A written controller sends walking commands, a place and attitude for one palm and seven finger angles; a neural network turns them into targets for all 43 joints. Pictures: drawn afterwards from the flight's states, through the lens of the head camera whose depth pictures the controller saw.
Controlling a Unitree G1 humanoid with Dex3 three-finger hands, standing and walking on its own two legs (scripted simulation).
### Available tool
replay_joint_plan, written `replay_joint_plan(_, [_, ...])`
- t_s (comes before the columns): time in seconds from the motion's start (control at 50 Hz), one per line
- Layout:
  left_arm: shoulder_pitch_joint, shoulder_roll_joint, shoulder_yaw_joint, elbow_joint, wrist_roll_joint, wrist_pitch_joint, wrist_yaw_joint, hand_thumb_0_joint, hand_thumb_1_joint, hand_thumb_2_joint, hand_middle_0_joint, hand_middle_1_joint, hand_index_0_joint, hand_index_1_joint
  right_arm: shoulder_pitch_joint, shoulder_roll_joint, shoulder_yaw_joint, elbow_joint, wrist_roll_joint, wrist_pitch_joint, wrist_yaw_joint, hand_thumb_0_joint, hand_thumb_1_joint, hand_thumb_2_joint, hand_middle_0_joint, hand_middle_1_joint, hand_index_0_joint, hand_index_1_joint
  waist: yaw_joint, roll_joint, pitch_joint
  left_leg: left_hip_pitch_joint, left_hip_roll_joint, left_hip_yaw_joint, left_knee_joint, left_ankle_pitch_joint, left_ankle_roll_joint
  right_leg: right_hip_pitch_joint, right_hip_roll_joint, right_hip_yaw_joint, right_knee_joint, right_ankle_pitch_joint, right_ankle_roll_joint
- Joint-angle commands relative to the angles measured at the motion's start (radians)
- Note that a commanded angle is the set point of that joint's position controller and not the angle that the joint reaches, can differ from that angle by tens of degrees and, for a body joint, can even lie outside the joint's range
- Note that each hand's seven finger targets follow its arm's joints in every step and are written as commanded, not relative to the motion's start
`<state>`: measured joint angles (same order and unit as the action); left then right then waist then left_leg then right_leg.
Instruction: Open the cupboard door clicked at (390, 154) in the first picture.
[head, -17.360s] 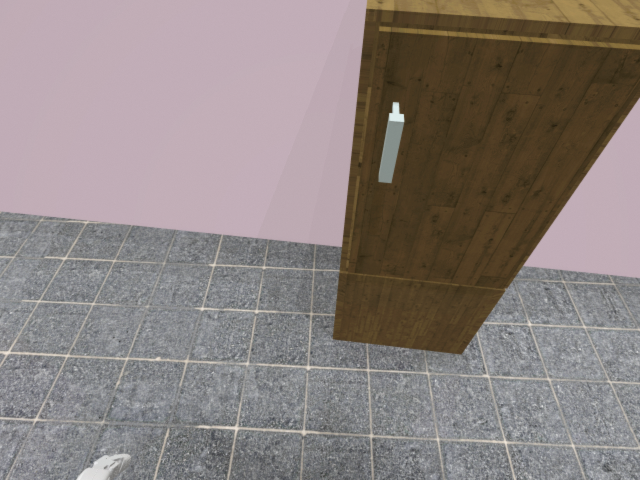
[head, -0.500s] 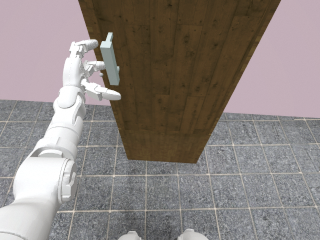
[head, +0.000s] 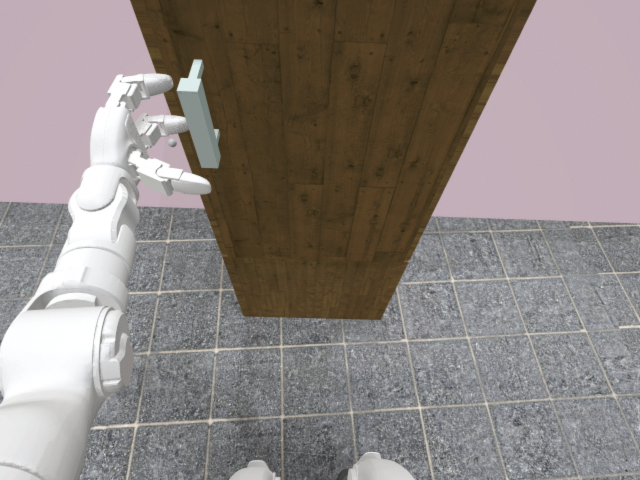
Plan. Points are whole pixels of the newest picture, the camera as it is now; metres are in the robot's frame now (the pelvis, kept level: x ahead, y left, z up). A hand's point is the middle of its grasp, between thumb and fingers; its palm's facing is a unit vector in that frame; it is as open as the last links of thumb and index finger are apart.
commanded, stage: move the hooked fingers beside the handle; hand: left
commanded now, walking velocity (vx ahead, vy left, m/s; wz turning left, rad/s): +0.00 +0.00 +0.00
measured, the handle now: (204, 116) +0.54 +0.14 +0.12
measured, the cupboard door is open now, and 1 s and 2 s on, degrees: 0 0 0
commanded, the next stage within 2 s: slide the fingers in behind the handle in 1.98 s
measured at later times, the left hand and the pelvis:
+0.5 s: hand (163, 137) +0.50 +0.18 +0.12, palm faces -0.03 -1.00 +0.00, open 14.1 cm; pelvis +0.01 +0.01 +0.00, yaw -1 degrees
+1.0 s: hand (164, 142) +0.49 +0.18 +0.12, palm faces -0.04 -1.00 -0.01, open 14.1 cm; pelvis +0.01 +0.01 +0.00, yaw -3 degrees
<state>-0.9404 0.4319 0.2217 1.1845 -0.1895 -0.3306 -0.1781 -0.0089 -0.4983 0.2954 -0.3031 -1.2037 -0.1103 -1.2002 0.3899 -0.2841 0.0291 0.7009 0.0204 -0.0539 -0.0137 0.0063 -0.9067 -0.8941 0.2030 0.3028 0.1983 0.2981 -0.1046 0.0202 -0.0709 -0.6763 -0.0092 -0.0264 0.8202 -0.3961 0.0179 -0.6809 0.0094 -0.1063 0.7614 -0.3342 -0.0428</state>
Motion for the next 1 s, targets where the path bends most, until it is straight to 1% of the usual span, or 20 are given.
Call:
replay_joint_plan(0.0, [-0.561, 0.069, -0.032, -0.246, 0.041, -0.061, -0.058, 0.0, -0.5, 0.3, -0.3, -1.2, -0.3, -1.2, 0.123, -0.159, -0.055, -0.066, -0.005, -0.015, -0.011, 0.0, -0.9, -0.9, 0.2, 0.3, 0.2, 0.3, -0.091, 0.082, -0.401, 0.281, 0.005, -0.044, -0.086, 0.26, 0.006, 0.103, 0.023, 0.079, -0.081, 0.235, 0.014])
replay_joint_plan(0.02, [-0.555, 0.087, -0.021, -0.249, 0.04, -0.066, -0.058, 0.0, -0.5, 0.3, -0.3, -1.2, -0.3, -1.2, 0.129, -0.162, -0.055, -0.069, -0.005, -0.013, -0.013, 0.0, -0.9, -0.9, 0.2, 0.3, 0.2, 0.3, -0.088, 0.069, -0.411, 0.282, 0.005, -0.048, -0.085, 0.281, 0.007, 0.117, 0.024, 0.075, -0.074, 0.248, 0.012])
replay_joint_plan(0.08, [-0.53, 0.06, -0.036, -0.24, 0.04, -0.06, -0.066, 0.0, -0.5, 0.3, -0.3, -1.2, -0.3, -1.2, 0.124, -0.156, -0.054, -0.072, -0.004, -0.01, -0.009, 0.0, -0.9, -0.9, 0.2, 0.3, 0.2, 0.3, -0.086, 0.077, -0.41, 0.288, 0.007, -0.043, -0.083, 0.293, 0.005, 0.11, 0.025, 0.076, -0.075, 0.257, 0.014])
replay_joint_plan(0.14, [-0.524, 0.138, 0.024, -0.233, 0.041, -0.054, -0.067, 0.0, -0.5, 0.3, -0.3, -1.2, -0.3, -1.2, 0.128, -0.162, -0.054, -0.076, -0.003, -0.002, -0.015, 0.0, -0.9, -0.9, 0.2, 0.3, 0.2, 0.3, -0.078, 0.054, -0.409, 0.251, 0.005, -0.035, -0.085, 0.28, 0.011, 0.143, 0.024, 0.084, -0.077, 0.266, 0.017])
replay_joint_plan(0.18, [-0.529, 0.107, -0.006, -0.226, 0.045, -0.048, -0.074, 0.0, -0.5, 0.3, -0.3, -1.2, -0.3, -1.2, 0.122, -0.158, -0.049, -0.082, -0.001, 0.002, -0.016, 0.0, -0.9, -0.9, 0.2, 0.3, 0.2, 0.3, -0.084, 0.087, -0.382, 0.253, 0.005, -0.034, -0.088, 0.274, 0.008, 0.119, 0.024, 0.081, -0.078, 0.255, 0.015])
replay_joint_plan(0.2, [-0.527, 0.125, 0.009, -0.229, 0.047, -0.047, -0.076, 0.0, -0.5, 0.3, -0.3, -1.2, -0.3, -1.2, 0.127, -0.161, -0.052, -0.08, -0.002, 0.003, -0.017, 0.0, -0.9, -0.9, 0.2, 0.3, 0.2, 0.3, -0.083, 0.075, -0.387, 0.258, 0.009, -0.039, -0.086, 0.276, 0.007, 0.113, 0.024, 0.077, -0.075, 0.249, 0.014])
replay_joint_plan(0.22, [-0.524, 0.128, 0.013, -0.235, 0.044, -0.049, -0.077, 0.0, -0.5, 0.3, -0.3, -1.2, -0.3, -1.2, 0.127, -0.159, -0.051, -0.084, -0.003, 0.004, -0.018, 0.0, -0.9, -0.9, 0.2, 0.3, 0.2, 0.3, -0.078, 0.106, -0.392, 0.27, 0.007, -0.037, -0.084, 0.3, 0.007, 0.111, 0.025, 0.077, -0.072, 0.258, 0.011])
replay_joint_plan(0.28, [-0.493, 0.176, 0.056, -0.215, 0.04, -0.04, -0.083, 0.0, -0.5, 0.3, -0.3, -1.2, -0.3, -1.2, 0.133, -0.164, -0.051, -0.088, -0.003, 0.012, -0.019, 0.0, -0.9, -0.9, 0.2, 0.3, 0.2, 0.3, -0.071, 0.053, -0.391, 0.24, 0.011, -0.035, -0.086, 0.297, 0.009, 0.141, 0.026, 0.079, -0.074, 0.27, 0.016])
replay_joint_plan(0.32, [-0.5, 0.157, 0.04, -0.239, 0.038, -0.043, -0.089, 0.0, -0.5, 0.3, -0.3, -1.2, -0.3, -1.2, 0.132, -0.161, -0.049, -0.098, -0.004, 0.014, -0.019, 0.0, -0.9, -0.9, 0.2, 0.3, 0.2, 0.3, -0.069, 0.102, -0.401, 0.261, 0.008, -0.037, -0.085, 0.329, 0.006, 0.133, 0.025, 0.075, -0.065, 0.281, 0.011])
replay_joint_plan(0.36, [-0.486, 0.145, 0.034, -0.237, 0.041, -0.041, -0.092, 0.0, -0.5, 0.3, -0.3, -1.2, -0.3, -1.2, 0.134, -0.159, -0.051, -0.097, -0.004, 0.019, -0.017, 0.0, -0.9, -0.9, 0.2, 0.3, 0.2, 0.3, -0.068, 0.111, -0.417, 0.287, 0.014, -0.039, -0.079, 0.35, 0.001, 0.111, 0.027, 0.072, -0.063, 0.281, 0.014])
replay_joint_plan(0.4, [-0.48, 0.166, 0.049, -0.228, 0.042, -0.037, -0.089, 0.0, -0.5, 0.3, -0.3, -1.2, -0.3, -1.2, 0.138, -0.163, -0.052, -0.098, -0.004, 0.024, -0.018, 0.0, -0.9, -0.9, 0.2, 0.3, 0.2, 0.3, -0.07, 0.073, -0.39, 0.269, 0.018, -0.045, -0.085, 0.338, 0.001, 0.109, 0.029, 0.069, -0.065, 0.268, 0.014])
replay_joint_plan(0.42, [-0.485, 0.154, 0.046, -0.246, 0.034, -0.042, -0.088, 0.0, -0.5, 0.3, -0.3, -1.2, -0.3, -1.2, 0.138, -0.161, -0.053, -0.102, -0.005, 0.023, -0.018, 0.0, -0.9, -0.9, 0.2, 0.3, 0.2, 0.3, -0.067, 0.09, -0.408, 0.283, 0.014, -0.041, -0.08, 0.366, 0.003, 0.119, 0.03, 0.07, -0.062, 0.289, 0.013])
replay_joint_plan(0.44, [-0.461, 0.187, 0.073, -0.247, 0.04, -0.044, -0.087, 0.0, -0.5, 0.3, -0.3, -1.2, -0.3, -1.2, 0.141, -0.163, -0.055, -0.102, -0.005, 0.027, -0.018, 0.0, -0.9, -0.9, 0.2, 0.3, 0.2, 0.3, -0.054, 0.084, -0.429, 0.287, 0.017, -0.045, -0.078, 0.38, 0.0, 0.126, 0.03, 0.07, -0.058, 0.295, 0.013])
replay_joint_plan(0.46, [-0.46, 0.164, 0.054, -0.248, 0.04, -0.042, -0.088, 0.0, -0.5, 0.3, -0.3, -1.2, -0.3, -1.2, 0.138, -0.16, -0.054, -0.104, -0.005, 0.029, -0.017, 0.0, -0.9, -0.9, 0.2, 0.3, 0.2, 0.3, -0.061, 0.091, -0.422, 0.293, 0.018, -0.039, -0.078, 0.388, -0.001, 0.122, 0.029, 0.071, -0.06, 0.303, 0.015])
replay_joint_plan(0.54, [-0.436, 0.184, 0.079, -0.28, 0.039, -0.051, -0.082, 0.0, -0.5, 0.3, -0.3, -1.2, -0.3, -1.2, 0.139, -0.16, -0.058, -0.107, -0.006, 0.035, -0.013, 0.0, -0.9, -0.9, 0.2, 0.3, 0.2, 0.3, -0.044, 0.104, -0.446, 0.319, 0.022, -0.044, -0.077, 0.43, -0.007, 0.127, 0.031, 0.067, -0.057, 0.309, 0.014])
replay_joint_plan(0.6, [-0.415, 0.206, 0.092, -0.272, 0.04, -0.048, -0.083, 0.0, -0.5, 0.3, -0.3, -1.2, -0.3, -1.2, 0.133, -0.161, -0.057, -0.113, -0.003, 0.043, -0.015, 0.0, -0.9, -0.9, 0.2, 0.3, 0.2, 0.3, -0.045, 0.061, -0.411, 0.278, 0.021, -0.036, -0.086, 0.386, -0.001, 0.152, 0.032, 0.07, -0.064, 0.307, 0.015])
replay_joint_plan(0.68, [-0.393, 0.218, 0.102, -0.313, 0.041, -0.058, -0.088, 0.0, -0.5, 0.3, -0.3, -1.2, -0.3, -1.2, 0.125, -0.156, -0.057, -0.122, -0.002, 0.047, -0.017, 0.0, -0.9, -0.9, 0.2, 0.3, 0.2, 0.3, -0.031, 0.103, -0.44, 0.304, 0.021, -0.028, -0.085, 0.434, -0.003, 0.173, 0.031, 0.075, -0.061, 0.342, 0.015])
replay_joint_plan(0.82, [-0.342, 0.235, 0.129, -0.355, 0.024, -0.065, -0.088, 0.0, -0.5, 0.3, -0.3, -1.2, -0.3, -1.2, 0.118, -0.155, -0.059, -0.135, 0.001, 0.054, -0.02, 0.0, -0.9, -0.9, 0.2, 0.3, 0.2, 0.3, -0.017, 0.081, -0.449, 0.321, 0.025, -0.025, -0.088, 0.491, -0.001, 0.209, 0.034, 0.074, -0.062, 0.378, 0.014])
replay_joint_plan(0.9, [-0.325, 0.29, 0.173, -0.293, 0.026, -0.045, -0.091, 0.0, -0.5, 0.3, -0.3, -1.2, -0.3, -1.2, 0.108, -0.158, -0.054, -0.135, 0.005, 0.061, -0.028, 0.0, -0.9, -0.9, 0.2, 0.3, 0.2, 0.3, -0.016, 0.024, -0.379, 0.222, 0.016, -0.006, -0.109, 0.369, 0.009, 0.253, 0.029, 0.085, -0.077, 0.36, 0.018])
replay_joint_plan(0.98, [-0.318, 0.366, 0.213, -0.266, 0.048, -0.04, -0.088, 0.0, -0.5, 0.3, -0.3, -1.2, -0.3, -1.2, 0.102, -0.16, -0.047, -0.149, 0.006, 0.062, -0.037, 0.0, -0.9, -0.9, 0.2, 0.3, 0.2, 0.3, -0.009, 0.023, -0.359, 0.158, 0.007, 0.007, -0.116, 0.293, 0.018, 0.281, 0.021, 0.101, -0.082, 0.335, 0.02])
